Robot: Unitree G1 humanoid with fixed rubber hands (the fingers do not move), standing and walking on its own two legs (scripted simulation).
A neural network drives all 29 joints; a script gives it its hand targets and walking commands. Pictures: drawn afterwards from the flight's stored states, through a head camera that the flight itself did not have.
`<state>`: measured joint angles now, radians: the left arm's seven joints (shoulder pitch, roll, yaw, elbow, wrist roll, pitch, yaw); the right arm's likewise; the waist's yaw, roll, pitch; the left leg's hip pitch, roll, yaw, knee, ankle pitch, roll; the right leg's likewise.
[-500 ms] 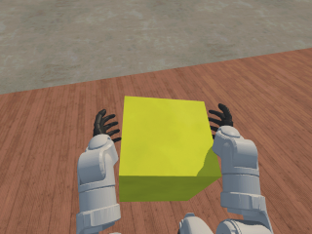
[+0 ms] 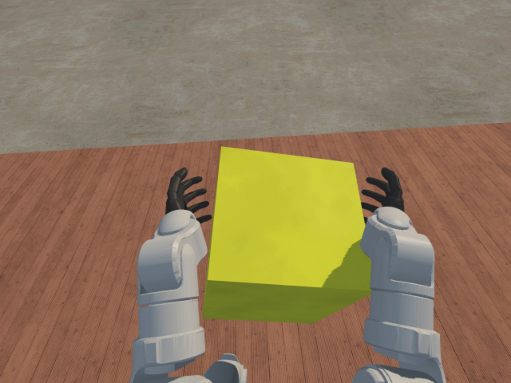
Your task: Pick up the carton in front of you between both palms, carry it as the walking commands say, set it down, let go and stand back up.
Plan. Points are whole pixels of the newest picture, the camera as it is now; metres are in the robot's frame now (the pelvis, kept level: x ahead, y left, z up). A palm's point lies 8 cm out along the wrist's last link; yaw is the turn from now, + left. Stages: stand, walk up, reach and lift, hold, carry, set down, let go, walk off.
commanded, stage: carry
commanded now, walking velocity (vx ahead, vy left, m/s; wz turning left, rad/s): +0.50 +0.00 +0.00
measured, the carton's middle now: (272, 246) +0.35 +0.03 -0.01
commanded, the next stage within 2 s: none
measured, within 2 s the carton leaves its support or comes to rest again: neither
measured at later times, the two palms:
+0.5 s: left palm (216, 111) +0.66 +0.18 +0.04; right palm (352, 113) +0.65 -0.12 +0.04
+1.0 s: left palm (227, 64) +0.95 +0.20 -0.02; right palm (328, 64) +0.97 -0.10 -0.03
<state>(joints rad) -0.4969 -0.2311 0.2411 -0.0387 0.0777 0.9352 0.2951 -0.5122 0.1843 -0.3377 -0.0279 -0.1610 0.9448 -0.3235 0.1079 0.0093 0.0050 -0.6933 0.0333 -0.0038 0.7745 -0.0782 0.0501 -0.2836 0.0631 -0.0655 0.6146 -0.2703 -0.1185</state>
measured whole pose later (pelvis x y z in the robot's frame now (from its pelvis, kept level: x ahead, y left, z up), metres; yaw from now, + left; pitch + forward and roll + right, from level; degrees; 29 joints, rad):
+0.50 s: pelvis +0.31 +0.05 -0.05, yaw -1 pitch +5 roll -1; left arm -0.46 -0.22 0.29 -0.10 0.12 0.94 0.24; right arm -0.53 0.18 -0.29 0.02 -0.06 0.91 -0.30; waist -0.06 -0.01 0.01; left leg -0.24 -0.08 0.08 0.59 -0.29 0.10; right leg -0.73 -0.04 0.00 0.81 -0.06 -0.05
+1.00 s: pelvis +0.62 +0.04 -0.10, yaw +0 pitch +5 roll +0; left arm -0.47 -0.22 0.24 0.02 0.10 0.89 0.27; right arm -0.47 0.18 -0.33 0.03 -0.15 0.87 -0.32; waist 0.09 0.01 -0.01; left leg -0.69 0.04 0.00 0.79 -0.07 0.04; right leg -0.28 0.06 -0.08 0.62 -0.27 -0.12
